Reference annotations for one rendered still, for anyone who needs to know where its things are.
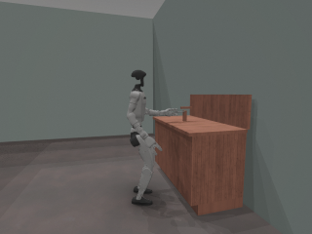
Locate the robot left forearm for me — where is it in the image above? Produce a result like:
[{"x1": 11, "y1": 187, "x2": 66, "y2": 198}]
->
[{"x1": 148, "y1": 109, "x2": 166, "y2": 116}]

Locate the left robot foot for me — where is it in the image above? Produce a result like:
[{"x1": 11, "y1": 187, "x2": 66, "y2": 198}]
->
[{"x1": 134, "y1": 186, "x2": 152, "y2": 194}]

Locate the counter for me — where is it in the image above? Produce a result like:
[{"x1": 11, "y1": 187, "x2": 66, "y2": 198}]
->
[{"x1": 152, "y1": 95, "x2": 252, "y2": 215}]

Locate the robot left upper arm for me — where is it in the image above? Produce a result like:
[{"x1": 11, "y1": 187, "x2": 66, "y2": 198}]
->
[{"x1": 144, "y1": 107, "x2": 149, "y2": 115}]

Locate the humanoid robot head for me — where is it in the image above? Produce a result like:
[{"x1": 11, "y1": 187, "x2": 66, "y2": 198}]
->
[{"x1": 131, "y1": 70, "x2": 146, "y2": 92}]

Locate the left robot hand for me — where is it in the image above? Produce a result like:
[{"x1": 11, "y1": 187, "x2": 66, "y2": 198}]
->
[{"x1": 165, "y1": 108, "x2": 177, "y2": 117}]

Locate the robot right upper arm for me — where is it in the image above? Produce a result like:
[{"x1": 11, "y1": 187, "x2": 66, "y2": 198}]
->
[{"x1": 127, "y1": 91, "x2": 140, "y2": 119}]

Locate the right robot hand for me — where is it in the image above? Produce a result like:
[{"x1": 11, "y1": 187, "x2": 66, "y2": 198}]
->
[{"x1": 144, "y1": 136, "x2": 163, "y2": 156}]

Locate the robot right forearm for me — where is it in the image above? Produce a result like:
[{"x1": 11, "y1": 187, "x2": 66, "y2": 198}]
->
[{"x1": 128, "y1": 113, "x2": 148, "y2": 139}]

